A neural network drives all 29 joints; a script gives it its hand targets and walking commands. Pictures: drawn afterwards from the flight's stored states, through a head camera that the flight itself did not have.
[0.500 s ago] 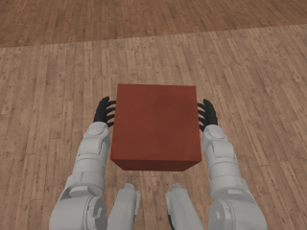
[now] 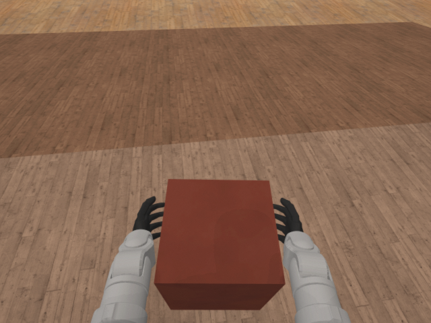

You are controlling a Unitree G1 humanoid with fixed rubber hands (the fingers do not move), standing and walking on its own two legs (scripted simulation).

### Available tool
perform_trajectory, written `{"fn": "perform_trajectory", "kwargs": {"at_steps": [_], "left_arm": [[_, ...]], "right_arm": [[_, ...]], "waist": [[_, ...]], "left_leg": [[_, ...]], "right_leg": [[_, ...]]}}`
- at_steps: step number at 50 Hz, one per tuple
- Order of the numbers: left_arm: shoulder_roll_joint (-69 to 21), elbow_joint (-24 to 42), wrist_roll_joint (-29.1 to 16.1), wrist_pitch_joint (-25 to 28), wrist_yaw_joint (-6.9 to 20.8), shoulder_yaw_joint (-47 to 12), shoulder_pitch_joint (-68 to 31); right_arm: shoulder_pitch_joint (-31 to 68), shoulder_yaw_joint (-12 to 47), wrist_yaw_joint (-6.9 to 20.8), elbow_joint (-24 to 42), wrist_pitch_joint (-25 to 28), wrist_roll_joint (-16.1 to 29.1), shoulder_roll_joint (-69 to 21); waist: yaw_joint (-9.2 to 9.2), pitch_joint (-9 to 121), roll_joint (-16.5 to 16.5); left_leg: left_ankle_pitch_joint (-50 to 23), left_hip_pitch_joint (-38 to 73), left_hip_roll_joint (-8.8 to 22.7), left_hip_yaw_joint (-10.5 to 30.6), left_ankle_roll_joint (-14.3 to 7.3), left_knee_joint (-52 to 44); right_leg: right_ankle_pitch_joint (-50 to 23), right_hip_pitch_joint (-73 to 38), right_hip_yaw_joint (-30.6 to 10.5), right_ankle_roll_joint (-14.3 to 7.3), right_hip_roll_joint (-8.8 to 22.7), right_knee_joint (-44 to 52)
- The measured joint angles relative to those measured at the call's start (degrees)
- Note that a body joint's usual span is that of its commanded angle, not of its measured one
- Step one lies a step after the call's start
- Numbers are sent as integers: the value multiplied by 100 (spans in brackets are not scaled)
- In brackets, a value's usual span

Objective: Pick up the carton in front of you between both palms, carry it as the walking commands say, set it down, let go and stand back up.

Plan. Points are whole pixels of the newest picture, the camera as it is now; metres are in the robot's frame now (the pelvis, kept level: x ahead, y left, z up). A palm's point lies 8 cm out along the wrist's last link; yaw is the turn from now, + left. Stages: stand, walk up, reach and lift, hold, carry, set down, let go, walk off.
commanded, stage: reach and lift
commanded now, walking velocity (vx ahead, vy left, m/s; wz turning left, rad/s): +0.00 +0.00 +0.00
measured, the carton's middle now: (217, 248) +0.30 +0.00 -0.08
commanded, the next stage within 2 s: hold in 1.18 s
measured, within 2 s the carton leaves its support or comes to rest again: neither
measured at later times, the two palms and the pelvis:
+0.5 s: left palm (135, 231) +0.28 +0.15 +0.04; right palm (302, 232) +0.28 -0.15 +0.04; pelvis -0.02 +0.00 +0.02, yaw +0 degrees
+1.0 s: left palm (134, 224) +0.29 +0.15 +0.05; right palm (303, 225) +0.29 -0.15 +0.05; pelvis +0.00 +0.00 +0.03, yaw +0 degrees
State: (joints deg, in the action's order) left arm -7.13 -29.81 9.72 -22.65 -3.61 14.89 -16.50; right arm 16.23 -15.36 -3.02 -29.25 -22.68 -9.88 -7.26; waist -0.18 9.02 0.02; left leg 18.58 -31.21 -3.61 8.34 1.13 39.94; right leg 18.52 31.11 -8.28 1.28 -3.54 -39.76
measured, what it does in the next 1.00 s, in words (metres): stands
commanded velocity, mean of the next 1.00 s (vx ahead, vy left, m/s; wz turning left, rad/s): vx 0.00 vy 0.00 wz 0.00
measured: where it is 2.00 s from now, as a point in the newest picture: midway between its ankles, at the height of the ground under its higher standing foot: outside the picture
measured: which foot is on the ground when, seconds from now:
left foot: down 0.00-1.00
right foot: down 0.00-1.00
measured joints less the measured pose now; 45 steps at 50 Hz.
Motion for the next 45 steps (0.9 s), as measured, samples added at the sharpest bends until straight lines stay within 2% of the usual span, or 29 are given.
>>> {"fn": "perform_trajectory", "kwargs": {"at_steps": [9,14,18,28,45], "left_arm": [[-114,706,200,-845,140,-76,339],[-158,629,506,-1147,279,75,121],[-174,552,634,-1221,342,199,-68],[-148,636,643,-1245,360,226,-283],[-158,1143,571,-1474,347,-70,135]], "right_arm": [[-315,121,112,680,-849,-188,-105],[-102,-18,241,604,-1150,-476,-143],[87,-148,288,536,-1229,-606,-179],[297,-171,298,611,-1240,-614,-161],[-108,125,315,1102,-1470,-538,-145]], "waist": [[10,-289,9],[15,-507,3],[12,-707,4],[22,-899,-7],[6,-874,-5]], "left_leg": [[-374,1561,78,32,-16,-1049],[-465,1932,91,37,-13,-1201],[-479,1950,94,32,-5,-1134],[-541,1926,101,7,1,-1157],[-607,2345,131,-20,-31,-1582]], "right_leg": [[-370,-1557,-13,-36,70,1038],[-455,-1927,-1,-45,81,1181],[-472,-1947,10,-44,73,1120],[-534,-1918,13,-34,79,1136],[-608,-2342,14,-42,123,1578]]}}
